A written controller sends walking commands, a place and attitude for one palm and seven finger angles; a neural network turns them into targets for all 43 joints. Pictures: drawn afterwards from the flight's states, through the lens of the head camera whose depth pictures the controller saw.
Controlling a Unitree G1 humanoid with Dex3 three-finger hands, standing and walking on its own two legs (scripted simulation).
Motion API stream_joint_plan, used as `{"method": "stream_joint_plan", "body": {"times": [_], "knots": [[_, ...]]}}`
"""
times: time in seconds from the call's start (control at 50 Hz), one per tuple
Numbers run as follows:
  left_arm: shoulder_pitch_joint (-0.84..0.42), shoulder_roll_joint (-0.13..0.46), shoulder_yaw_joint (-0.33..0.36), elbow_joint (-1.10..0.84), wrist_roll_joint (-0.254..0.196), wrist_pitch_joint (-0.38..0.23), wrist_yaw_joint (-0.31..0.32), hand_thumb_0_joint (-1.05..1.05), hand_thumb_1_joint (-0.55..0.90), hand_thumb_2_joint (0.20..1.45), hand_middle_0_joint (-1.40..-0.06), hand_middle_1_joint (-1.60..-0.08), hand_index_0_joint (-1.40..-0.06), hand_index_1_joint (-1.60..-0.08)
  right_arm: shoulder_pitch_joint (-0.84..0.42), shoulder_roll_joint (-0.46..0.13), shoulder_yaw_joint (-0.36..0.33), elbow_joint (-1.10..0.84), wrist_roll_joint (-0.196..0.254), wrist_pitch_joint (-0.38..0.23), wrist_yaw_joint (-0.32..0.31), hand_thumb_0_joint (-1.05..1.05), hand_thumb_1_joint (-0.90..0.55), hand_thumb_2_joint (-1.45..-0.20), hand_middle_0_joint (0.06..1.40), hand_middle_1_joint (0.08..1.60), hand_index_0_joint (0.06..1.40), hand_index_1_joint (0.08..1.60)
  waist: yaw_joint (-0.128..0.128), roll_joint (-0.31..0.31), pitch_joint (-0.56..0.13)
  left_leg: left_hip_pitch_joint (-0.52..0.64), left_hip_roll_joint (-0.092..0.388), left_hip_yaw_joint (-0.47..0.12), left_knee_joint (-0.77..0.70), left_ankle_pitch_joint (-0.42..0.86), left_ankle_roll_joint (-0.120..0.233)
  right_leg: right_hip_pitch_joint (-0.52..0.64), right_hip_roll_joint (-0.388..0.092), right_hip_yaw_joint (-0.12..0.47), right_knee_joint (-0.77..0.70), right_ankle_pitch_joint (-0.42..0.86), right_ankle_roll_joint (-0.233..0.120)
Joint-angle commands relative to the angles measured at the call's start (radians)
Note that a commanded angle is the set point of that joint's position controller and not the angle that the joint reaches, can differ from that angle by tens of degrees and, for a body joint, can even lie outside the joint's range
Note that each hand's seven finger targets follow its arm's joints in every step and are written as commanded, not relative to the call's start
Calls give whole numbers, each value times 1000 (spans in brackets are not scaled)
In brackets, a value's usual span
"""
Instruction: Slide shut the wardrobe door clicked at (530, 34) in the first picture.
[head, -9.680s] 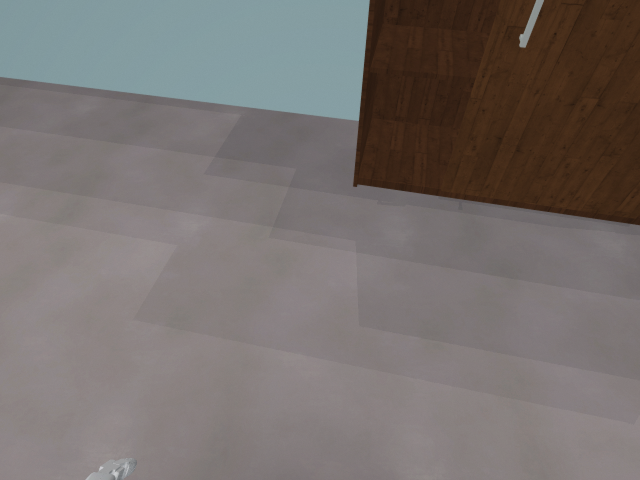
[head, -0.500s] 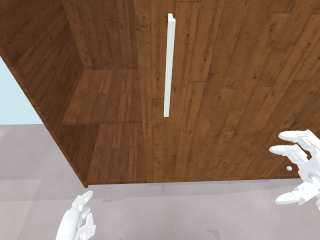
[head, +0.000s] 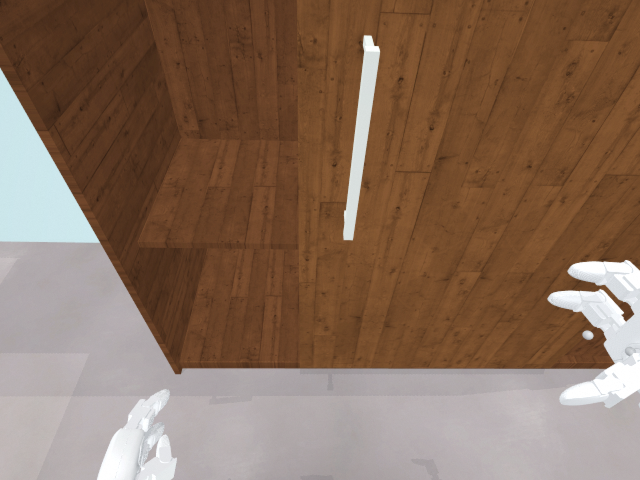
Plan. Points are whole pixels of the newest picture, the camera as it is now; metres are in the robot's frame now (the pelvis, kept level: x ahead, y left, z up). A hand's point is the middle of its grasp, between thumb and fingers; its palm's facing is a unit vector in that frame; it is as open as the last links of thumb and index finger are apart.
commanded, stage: raise the hand with hooked fingers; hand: right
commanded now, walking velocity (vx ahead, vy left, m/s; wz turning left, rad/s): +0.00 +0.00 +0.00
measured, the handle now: (356, 154) +0.55 -0.02 +0.13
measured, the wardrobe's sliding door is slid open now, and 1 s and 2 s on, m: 0.38 0.38 0.38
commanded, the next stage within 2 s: move the hooked fingers beside the handle in 0.08 s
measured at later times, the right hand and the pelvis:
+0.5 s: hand (532, 297) +0.32 -0.23 +0.11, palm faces -0.05 +1.00 -0.03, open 14.0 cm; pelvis +0.00 +0.01 +0.00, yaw +0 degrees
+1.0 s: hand (466, 255) +0.38 -0.16 +0.10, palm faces -0.06 +1.00 -0.02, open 14.0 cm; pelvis +0.01 +0.00 +0.00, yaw +1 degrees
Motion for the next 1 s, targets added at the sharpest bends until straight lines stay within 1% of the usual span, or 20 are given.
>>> {"method": "stream_joint_plan", "body": {"times": [0.0,0.16,0.22,0.26,0.3,0.36,0.4,0.48,0.5,0.58,0.6,0.66,0.68,0.7,0.72,0.78,0.8,0.86,0.92,0.98], "knots": [[-79,131,48,-150,-1,-54,15,0,900,900,-200,-300,-200,-300,-224,-277,-102,-192,28,-63,6,0,500,-300,300,1200,300,1200,-2,-33,-157,-47,-9,-33,-96,172,-1,165,10,60,-85,137,-13],[-91,131,49,-147,-5,-50,16,0,900,900,-200,-300,-200,-300,-238,-271,-100,-174,36,-68,15,0,500,-300,300,1200,300,1200,5,-23,-166,-64,-3,-46,-95,176,-11,155,13,50,-73,127,-15],[-88,131,49,-136,-6,-47,21,0,900,900,-200,-300,-200,-300,-335,-243,-51,-171,31,-77,9,0,500,-300,300,1200,300,1200,24,-14,-156,-82,-4,-49,-96,161,-13,153,13,50,-66,108,-15],[-90,129,46,-132,-7,-47,26,0,900,900,-200,-300,-200,-300,-404,-217,-9,-177,19,-81,-1,0,500,-300,300,1200,300,1200,32,-52,-168,-100,-3,-44,-91,136,-10,173,12,56,-70,90,-14],[-81,129,46,-125,-4,-42,29,0,900,900,-200,-300,-200,-300,-421,-217,2,-152,9,-80,-19,0,500,-300,300,1200,300,1200,32,-9,-159,-99,-2,-45,-98,113,-9,164,9,61,-73,75,-16],[-85,127,44,-124,-5,-35,29,0,900,900,-200,-300,-200,-300,-467,-211,11,-117,-5,-74,-42,0,500,-300,300,1200,300,1200,31,-22,-172,-102,3,-48,-92,112,-11,154,12,59,-76,70,-13],[-75,127,46,-120,-2,-26,27,0,900,900,-200,-300,-200,-300,-463,-240,-14,-95,-19,-75,-64,0,500,-300,300,1200,300,1200,17,-24,-195,-78,4,-46,-86,122,-6,154,9,58,-76,88,-11],[-79,115,47,-134,-3,-18,14,0,900,900,-200,-300,-200,-300,-458,-190,17,-108,-26,-83,-97,0,500,-300,300,1200,300,1200,9,-54,-237,-64,4,-42,-71,190,-4,183,8,55,-76,145,-8],[-68,118,48,-133,1,-13,9,0,900,900,-200,-300,-200,-300,-430,-187,15,-91,-26,-80,-105,0,500,-300,300,1200,300,1200,6,-12,-239,-47,2,-39,-69,205,-4,166,7,53,-72,158,-9],[-68,118,52,-137,-3,5,0,0,900,900,-200,-300,-200,-300,-457,-164,35,-80,-35,-70,-127,0,500,-300,300,1200,300,1200,15,-13,-212,-68,1,-40,-63,232,-10,153,6,43,-72,169,-7],[-60,120,54,-133,0,11,-3,0,900,900,-200,-300,-200,-300,-455,-169,29,-80,-37,-72,-137,0,500,-300,300,1200,300,1200,15,35,-216,-54,0,-41,-64,241,-11,144,4,42,-66,177,-11],[-58,113,57,-138,-1,18,-8,0,900,900,-200,-300,-200,-300,-498,-123,79,-129,-50,-80,-159,0,500,-300,300,1200,300,1200,25,-22,-255,-65,-1,-37,-49,267,-9,183,3,44,-63,215,-6],[-56,112,58,-133,0,19,-10,0,900,900,-200,-300,-200,-300,-533,-110,94,-133,-52,-84,-169,0,500,-300,300,1200,300,1200,33,-16,-249,-80,-2,-35,-50,255,-10,193,2,48,-63,207,-6],[-47,119,61,-123,2,25,-9,0,900,900,-200,-300,-200,-300,-511,-140,68,-103,-60,-85,-184,0,500,-300,300,1200,300,1200,27,11,-240,-69,-3,-39,-54,244,-9,172,-1,46,-60,199,-7],[-49,115,60,-120,0,29,-11,0,900,900,-200,-300,-200,-300,-552,-107,102,-112,-64,-90,-191,0,500,-300,300,1200,300,1200,42,0,-240,-84,-3,-41,-54,251,-11,183,2,44,-61,198,-8],[-41,114,63,-105,2,40,-11,0,900,900,-200,-300,-200,-300,-619,-98,119,-86,-78,-99,-218,0,500,-300,300,1200,300,1200,45,-19,-251,-100,-3,-38,-48,229,-6,205,-1,55,-63,191,-2],[-34,118,63,-101,5,48,-13,0,900,900,-200,-300,-200,-300,-608,-100,120,-75,-84,-101,-230,0,500,-300,300,1200,300,1200,43,25,-262,-86,-3,-39,-50,235,-8,195,-2,51,-59,196,-7],[-38,109,62,-100,3,59,-19,0,900,900,-200,-300,-200,-300,-668,-42,178,-54,-98,-108,-248,0,500,-300,300,1200,300,1200,51,-14,-269,-97,-1,-37,-40,252,-6,212,-1,53,-59,212,-1],[-28,117,62,-89,4,83,-22,0,900,900,-200,-300,-200,-300,-683,-85,133,37,-105,-106,-274,0,500,-300,300,1200,300,1200,44,47,-250,-82,-2,-46,-47,244,-8,167,2,48,-59,180,-4],[-27,110,61,-91,2,99,-27,0,900,900,-200,-300,-200,-300,-752,-51,170,59,-119,-115,-291,0,500,-300,300,1200,300,1200,48,-6,-259,-98,0,-45,-37,248,-4,181,2,47,-54,188,1]]}}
